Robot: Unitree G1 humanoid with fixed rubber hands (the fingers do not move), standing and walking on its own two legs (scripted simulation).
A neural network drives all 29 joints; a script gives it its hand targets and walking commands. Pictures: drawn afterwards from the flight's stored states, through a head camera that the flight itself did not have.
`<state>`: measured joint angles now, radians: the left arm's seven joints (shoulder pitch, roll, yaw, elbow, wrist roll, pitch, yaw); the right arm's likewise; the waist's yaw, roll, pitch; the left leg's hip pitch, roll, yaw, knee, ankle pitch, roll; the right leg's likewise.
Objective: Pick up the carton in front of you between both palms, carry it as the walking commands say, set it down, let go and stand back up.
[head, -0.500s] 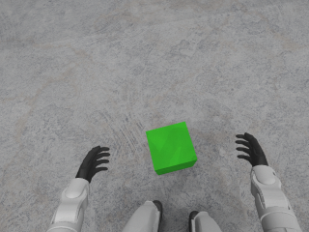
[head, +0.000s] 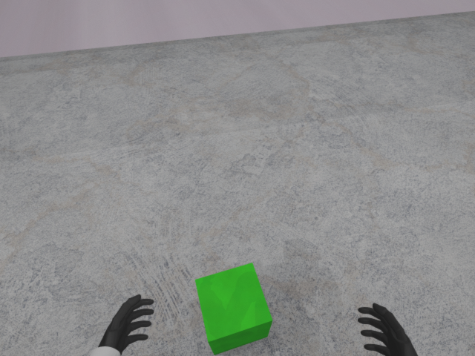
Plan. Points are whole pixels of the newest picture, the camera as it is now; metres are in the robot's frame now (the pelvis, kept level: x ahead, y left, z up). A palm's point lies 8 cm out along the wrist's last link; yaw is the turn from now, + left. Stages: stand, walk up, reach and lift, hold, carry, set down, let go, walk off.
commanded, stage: let go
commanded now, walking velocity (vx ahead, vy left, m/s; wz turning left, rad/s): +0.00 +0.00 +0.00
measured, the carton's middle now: (233, 309) +0.38 +0.06 -0.65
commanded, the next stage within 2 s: stand in 0.36 s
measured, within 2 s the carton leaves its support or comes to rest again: neither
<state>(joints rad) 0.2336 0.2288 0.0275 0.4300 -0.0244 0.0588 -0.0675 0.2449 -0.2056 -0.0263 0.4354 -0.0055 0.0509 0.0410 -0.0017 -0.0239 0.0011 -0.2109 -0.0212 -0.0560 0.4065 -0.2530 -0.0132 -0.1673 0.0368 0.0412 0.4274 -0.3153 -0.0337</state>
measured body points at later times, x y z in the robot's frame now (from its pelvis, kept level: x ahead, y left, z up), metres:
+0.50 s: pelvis -0.03 +0.01 -0.01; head -0.04 +0.02 +0.44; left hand +0.13 +0.29 -0.08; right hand +0.12 -0.25 -0.09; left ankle -0.03 +0.13 -0.74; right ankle -0.06 -0.10 -0.74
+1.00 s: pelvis -0.01 +0.04 +0.00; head +0.00 +0.06 +0.45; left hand +0.14 +0.33 -0.11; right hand +0.11 -0.27 -0.09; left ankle -0.03 +0.13 -0.74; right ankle -0.06 -0.10 -0.74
